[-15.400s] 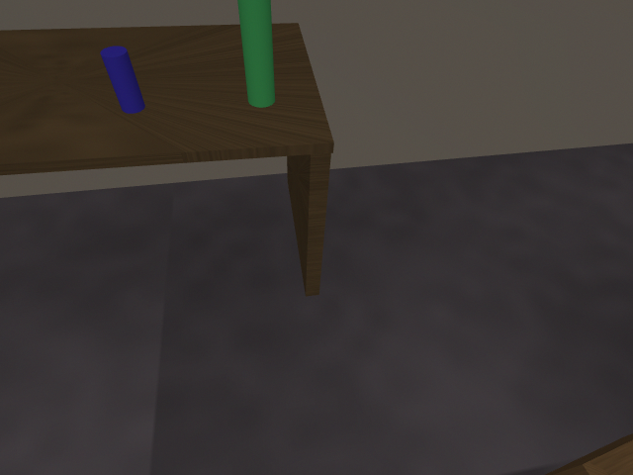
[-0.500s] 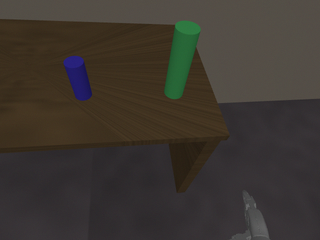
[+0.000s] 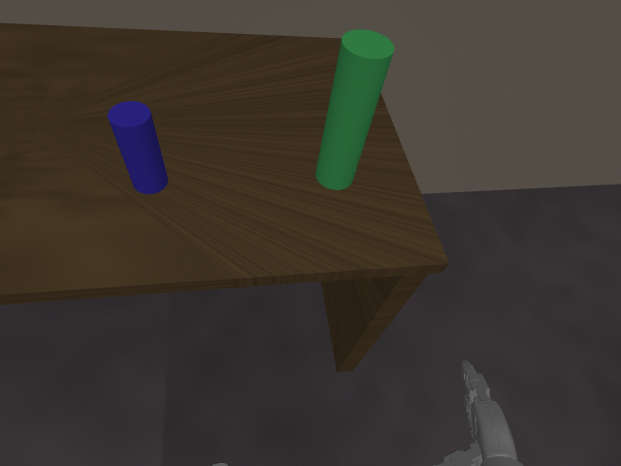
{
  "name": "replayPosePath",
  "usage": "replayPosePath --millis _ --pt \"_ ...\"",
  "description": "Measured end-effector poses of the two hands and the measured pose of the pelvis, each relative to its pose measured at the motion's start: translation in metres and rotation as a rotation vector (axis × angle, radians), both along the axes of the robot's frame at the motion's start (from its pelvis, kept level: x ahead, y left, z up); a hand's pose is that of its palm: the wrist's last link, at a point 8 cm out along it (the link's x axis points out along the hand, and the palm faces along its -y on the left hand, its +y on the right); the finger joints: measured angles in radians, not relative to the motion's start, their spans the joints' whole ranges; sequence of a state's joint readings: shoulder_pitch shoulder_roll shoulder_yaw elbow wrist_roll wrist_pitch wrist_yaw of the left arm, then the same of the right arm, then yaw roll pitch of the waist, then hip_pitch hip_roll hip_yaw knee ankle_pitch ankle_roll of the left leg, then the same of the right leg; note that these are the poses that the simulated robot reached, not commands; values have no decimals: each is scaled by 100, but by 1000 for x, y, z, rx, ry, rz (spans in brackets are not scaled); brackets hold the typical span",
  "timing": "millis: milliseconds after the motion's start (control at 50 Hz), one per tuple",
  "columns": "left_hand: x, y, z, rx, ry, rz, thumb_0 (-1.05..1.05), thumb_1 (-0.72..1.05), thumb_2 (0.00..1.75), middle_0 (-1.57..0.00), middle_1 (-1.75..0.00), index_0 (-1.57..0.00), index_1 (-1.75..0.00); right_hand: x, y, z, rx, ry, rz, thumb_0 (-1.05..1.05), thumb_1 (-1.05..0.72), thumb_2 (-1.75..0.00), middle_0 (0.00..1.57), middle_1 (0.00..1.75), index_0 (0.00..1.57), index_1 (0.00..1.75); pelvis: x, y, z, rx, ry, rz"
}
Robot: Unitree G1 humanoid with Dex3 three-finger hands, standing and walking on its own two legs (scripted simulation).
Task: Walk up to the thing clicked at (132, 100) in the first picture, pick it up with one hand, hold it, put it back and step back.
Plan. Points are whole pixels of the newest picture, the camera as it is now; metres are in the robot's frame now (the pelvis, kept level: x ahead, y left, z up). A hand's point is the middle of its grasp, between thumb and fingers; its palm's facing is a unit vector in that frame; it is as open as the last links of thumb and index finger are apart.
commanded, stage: go down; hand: left
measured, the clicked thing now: (141, 151) +0.56 +0.21 +0.03
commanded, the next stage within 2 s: approach in 1.16 s
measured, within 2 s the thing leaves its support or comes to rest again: neither
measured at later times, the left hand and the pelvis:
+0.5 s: hand out of the picture +0.43 +0.40 +0.14, palm faces +0.26 -0.97 +0.02, open 17.5 cm; pelvis -0.01 +0.01 -0.01, yaw -1 degrees
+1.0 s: hand out of the picture +0.44 +0.41 +0.14, palm faces +0.28 -0.96 +0.02, open 17.4 cm; pelvis -0.01 +0.01 -0.02, yaw -1 degrees
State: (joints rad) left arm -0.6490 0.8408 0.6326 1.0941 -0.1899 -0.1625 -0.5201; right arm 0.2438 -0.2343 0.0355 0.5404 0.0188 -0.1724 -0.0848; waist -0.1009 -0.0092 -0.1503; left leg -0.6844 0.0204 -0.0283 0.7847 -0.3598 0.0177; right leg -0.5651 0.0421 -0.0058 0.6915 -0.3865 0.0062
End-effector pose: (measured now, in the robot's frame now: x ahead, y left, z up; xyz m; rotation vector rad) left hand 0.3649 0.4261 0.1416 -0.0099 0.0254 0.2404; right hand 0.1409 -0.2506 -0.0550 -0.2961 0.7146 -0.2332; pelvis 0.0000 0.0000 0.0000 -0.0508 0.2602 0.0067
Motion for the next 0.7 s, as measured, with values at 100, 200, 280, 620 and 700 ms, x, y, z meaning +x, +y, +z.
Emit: replayPosePath --millis 100,200,280,620,700 --pt "3 4 0 -1 -7 3 -1 -57 10 -4 -4 -3 -6 -3 -3 1 -16 -3 2 -1 53 -5 5 5 6 5 -4 1 -3 -2 8 3" --pt "9 8 -2 0 -2 9 -1 -58 10 -4 -4 -3 -6 -7 -3 3 -30 -11 7 -1 53 -5 5 5 6 5 -7 2 -7 -7 20 1" --pt "14 11 -3 0 -3 12 -1 -57 10 -4 -4 -3 -6 -10 -3 4 -36 -11 5 -1 54 -5 5 5 6 5 -9 3 -10 -11 31 -2" --pt "30 22 -4 -10 -1 29 -1 -54 10 -4 -4 -3 -6 -13 1 6 -52 -13 -2 -1 54 -5 5 5 6 5 -8 9 -17 -27 60 -10" --pt "32 26 -4 -8 -3 34 -1 -54 10 -4 -4 -3 -6 -12 4 6 -51 -14 5 -1 54 -5 5 5 6 5 -8 10 -18 -29 65 -9"
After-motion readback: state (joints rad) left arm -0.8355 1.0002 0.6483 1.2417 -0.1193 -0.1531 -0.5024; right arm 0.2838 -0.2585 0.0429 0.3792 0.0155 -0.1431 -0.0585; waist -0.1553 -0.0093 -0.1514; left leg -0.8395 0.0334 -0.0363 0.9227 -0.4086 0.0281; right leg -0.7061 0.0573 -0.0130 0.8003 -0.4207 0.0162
